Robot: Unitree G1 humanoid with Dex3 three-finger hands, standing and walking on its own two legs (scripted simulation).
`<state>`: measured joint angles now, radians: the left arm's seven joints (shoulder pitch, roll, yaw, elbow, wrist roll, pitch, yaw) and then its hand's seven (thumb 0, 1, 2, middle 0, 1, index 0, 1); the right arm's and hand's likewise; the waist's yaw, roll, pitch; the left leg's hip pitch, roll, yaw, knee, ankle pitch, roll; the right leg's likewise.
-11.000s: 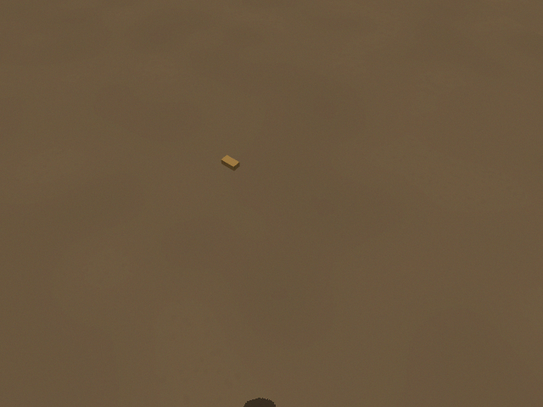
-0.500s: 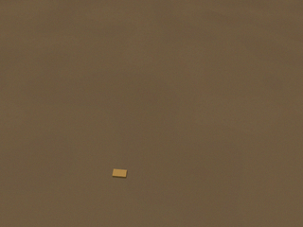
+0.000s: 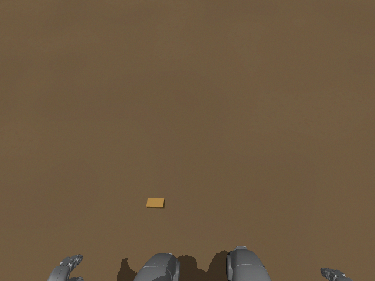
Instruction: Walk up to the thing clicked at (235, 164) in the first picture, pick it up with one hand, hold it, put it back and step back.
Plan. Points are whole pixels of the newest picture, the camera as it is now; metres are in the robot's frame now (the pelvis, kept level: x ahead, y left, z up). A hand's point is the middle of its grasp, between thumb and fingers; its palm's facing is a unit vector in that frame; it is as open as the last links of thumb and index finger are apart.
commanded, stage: walk up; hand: left
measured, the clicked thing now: (155, 203) +0.50 +0.24 -0.73
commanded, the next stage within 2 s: stand in 0.60 s
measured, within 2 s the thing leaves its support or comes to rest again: neither
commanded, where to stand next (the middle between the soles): +0.09 +0.03 m, yaw -3 degrees
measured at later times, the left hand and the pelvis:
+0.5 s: hand out of the picture +0.04 +0.32 -0.14, palm faces -0.09 -0.91 -0.39, open 7.4 cm; pelvis -0.01 +0.04 +0.01, yaw -1 degrees
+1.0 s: hand (79, 269) +0.14 +0.27 -0.12, palm faces -0.07 -0.94 -0.32, open 7.4 cm; pelvis +0.01 +0.04 +0.03, yaw -3 degrees
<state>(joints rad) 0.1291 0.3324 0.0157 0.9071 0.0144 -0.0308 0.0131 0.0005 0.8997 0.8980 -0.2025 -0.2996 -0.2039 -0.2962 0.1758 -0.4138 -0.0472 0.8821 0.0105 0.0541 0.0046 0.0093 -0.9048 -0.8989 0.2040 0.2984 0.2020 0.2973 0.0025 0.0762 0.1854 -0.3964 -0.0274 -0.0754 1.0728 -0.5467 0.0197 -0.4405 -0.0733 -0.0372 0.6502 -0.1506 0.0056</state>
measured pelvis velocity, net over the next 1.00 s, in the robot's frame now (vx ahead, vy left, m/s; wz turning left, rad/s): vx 0.01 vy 0.04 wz -0.06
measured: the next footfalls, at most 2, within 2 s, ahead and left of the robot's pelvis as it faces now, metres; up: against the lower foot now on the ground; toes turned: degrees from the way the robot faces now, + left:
left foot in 0.18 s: +0.02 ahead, +0.15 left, +0.00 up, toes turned +3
right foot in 0.56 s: +0.04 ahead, -0.08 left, +0.00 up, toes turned -5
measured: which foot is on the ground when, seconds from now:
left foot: up 0.00-0.16, down 0.18-0.62, up 0.64-0.84, down 0.86-1.00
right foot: down 0.00-0.22, up 0.24-0.54, down 0.56-1.00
